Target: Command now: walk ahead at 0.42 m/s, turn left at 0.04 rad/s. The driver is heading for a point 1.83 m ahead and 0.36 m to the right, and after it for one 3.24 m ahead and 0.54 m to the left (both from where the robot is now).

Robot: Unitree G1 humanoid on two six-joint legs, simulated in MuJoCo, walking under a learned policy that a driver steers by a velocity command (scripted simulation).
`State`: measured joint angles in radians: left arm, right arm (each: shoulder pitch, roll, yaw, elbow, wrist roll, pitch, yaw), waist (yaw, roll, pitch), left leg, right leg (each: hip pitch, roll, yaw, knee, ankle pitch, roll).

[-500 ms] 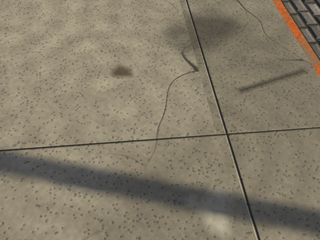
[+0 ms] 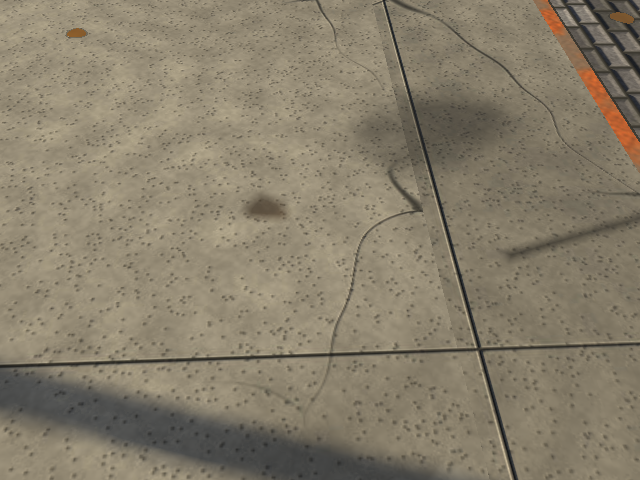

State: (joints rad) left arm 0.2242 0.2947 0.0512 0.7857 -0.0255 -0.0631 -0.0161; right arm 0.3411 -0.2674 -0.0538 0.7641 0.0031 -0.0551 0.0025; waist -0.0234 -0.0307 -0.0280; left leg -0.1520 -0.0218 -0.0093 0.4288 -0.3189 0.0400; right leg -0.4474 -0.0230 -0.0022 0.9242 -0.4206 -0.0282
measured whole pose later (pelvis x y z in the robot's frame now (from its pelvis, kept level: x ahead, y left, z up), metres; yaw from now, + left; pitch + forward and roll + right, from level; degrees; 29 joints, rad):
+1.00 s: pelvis +0.52 +0.00 +0.00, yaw -1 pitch +1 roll +1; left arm 0.24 0.32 0.05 0.83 -0.03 -0.07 -0.01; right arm 0.26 -0.26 -0.05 0.79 -0.01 -0.09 0.03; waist -0.01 -0.05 0.03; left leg -0.24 -0.04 0.06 0.37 -0.15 0.06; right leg -0.52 -0.08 0.04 1.11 -0.30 -0.02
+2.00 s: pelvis +1.09 -0.13 +0.00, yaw -26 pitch +1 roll +1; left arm 0.32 0.29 0.05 0.77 -0.02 -0.05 0.00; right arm 0.21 -0.27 -0.05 0.77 0.00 -0.10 0.03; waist 0.00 -0.03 0.02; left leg -0.32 -0.05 0.02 0.46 -0.17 0.05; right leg -0.41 0.01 0.07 1.15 -0.38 -0.04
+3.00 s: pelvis +1.59 -0.35 -0.02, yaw -8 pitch +1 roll -1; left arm 0.26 0.29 0.06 0.84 -0.02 -0.08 0.00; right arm 0.14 -0.29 -0.07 0.70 0.02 -0.04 0.04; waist 0.01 0.00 0.07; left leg -0.45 -0.06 0.04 0.62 -0.19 0.09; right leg -0.24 -0.03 -0.03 1.16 -0.48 0.01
